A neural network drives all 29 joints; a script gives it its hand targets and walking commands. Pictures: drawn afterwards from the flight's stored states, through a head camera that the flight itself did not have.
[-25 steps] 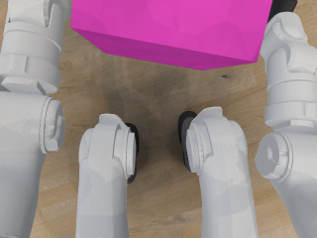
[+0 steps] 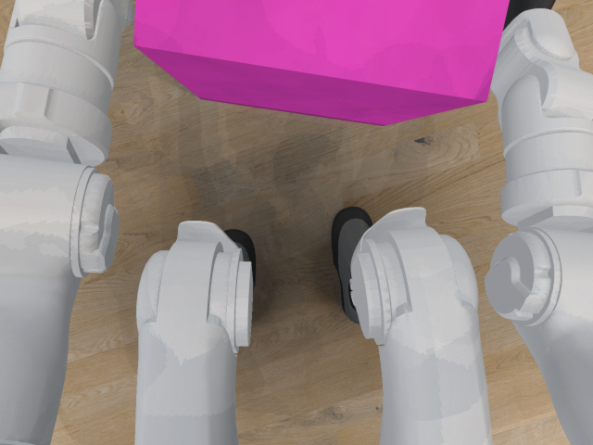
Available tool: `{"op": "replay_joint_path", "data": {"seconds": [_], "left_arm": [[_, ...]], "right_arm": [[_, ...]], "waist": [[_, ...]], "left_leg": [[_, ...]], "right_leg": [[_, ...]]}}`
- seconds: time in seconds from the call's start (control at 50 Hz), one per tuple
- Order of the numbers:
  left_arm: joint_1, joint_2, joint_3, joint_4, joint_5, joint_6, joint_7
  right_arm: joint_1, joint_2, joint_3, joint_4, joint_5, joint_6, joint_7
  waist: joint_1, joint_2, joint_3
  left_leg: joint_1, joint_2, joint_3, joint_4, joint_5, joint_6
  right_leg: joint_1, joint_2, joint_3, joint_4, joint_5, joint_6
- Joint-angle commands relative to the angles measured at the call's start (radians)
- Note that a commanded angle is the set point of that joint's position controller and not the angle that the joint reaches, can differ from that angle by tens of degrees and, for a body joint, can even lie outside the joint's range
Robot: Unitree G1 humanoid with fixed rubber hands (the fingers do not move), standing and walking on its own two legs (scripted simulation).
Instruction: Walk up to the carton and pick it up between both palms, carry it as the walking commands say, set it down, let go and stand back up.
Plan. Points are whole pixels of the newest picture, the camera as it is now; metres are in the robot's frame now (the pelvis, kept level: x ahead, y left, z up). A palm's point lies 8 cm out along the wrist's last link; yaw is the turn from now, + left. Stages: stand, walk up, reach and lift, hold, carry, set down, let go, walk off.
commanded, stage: set down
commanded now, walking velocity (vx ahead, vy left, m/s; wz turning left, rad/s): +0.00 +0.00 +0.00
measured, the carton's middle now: (314, 11) +0.55 -0.04 -0.22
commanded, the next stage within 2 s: none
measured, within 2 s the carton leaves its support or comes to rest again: neither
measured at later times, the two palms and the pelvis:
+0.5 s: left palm out of the picture +0.59 +0.15 -0.14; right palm (518, 13) +0.52 -0.22 -0.14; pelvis +0.01 +0.00 -0.01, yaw +0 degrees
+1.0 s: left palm out of the picture +0.58 +0.15 -0.14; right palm (518, 14) +0.52 -0.22 -0.14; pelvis +0.01 +0.00 -0.01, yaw +0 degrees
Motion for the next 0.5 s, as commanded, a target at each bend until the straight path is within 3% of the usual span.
{"op": "replay_joint_path", "data": {"seconds": [0.0, 0.48], "left_arm": [[-0.578, -0.990, -0.164, -0.278, -0.098, -0.057, -0.216], [-0.410, -0.964, -0.076, -0.115, -0.012, -0.079, -0.262]], "right_arm": [[-0.853, 0.841, 0.377, -0.227, 0.064, -0.039, 0.236], [-0.683, 0.846, 0.289, -0.084, -0.030, -0.050, 0.273]], "waist": [[-0.061, 0.123, -1.650], [-0.019, 0.107, -1.251]], "left_leg": [[0.642, 0.016, -0.033, -0.252, 0.136, 0.028], [0.375, 0.023, -0.034, -0.242, 0.085, 0.034]], "right_leg": [[0.523, 0.006, -0.084, -0.142, 0.125, -0.037], [0.372, 0.010, -0.057, -0.120, 0.090, -0.037]]}}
